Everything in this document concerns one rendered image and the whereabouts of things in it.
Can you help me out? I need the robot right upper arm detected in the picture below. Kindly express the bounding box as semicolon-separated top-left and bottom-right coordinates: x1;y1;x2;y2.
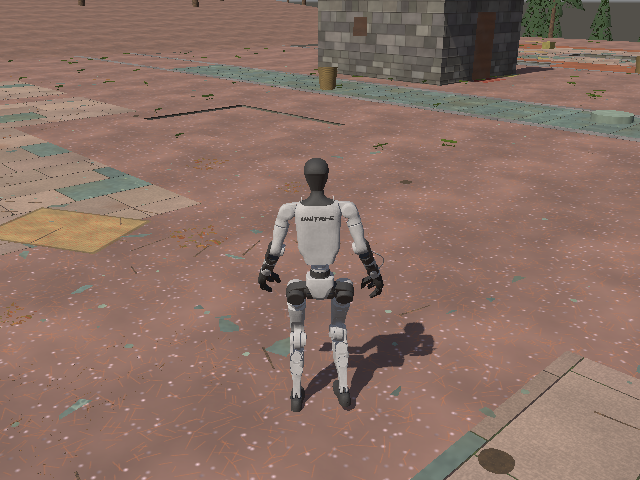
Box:
338;201;368;255

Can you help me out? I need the right robot hand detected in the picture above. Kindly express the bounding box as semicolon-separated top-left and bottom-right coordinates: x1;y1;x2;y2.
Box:
361;274;384;298

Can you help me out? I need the left robot hand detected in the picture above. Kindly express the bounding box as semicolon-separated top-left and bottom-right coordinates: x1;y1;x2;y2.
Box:
258;269;281;292

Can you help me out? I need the robot right forearm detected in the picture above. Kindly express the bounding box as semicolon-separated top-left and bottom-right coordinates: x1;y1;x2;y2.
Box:
359;239;380;279

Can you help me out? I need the robot left upper arm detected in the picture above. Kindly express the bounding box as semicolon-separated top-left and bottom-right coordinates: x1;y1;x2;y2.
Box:
269;202;297;257

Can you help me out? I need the robot left thigh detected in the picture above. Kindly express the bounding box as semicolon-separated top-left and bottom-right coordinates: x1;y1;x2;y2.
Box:
286;279;307;350

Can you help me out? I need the robot right thigh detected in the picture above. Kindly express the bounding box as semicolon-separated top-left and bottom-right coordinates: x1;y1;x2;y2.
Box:
329;278;354;341

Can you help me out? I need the robot thigh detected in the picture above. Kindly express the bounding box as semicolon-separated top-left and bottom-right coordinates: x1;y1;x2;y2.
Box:
286;279;307;350
329;278;354;341

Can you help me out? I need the robot left forearm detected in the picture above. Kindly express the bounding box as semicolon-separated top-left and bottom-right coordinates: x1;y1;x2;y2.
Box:
261;241;279;276

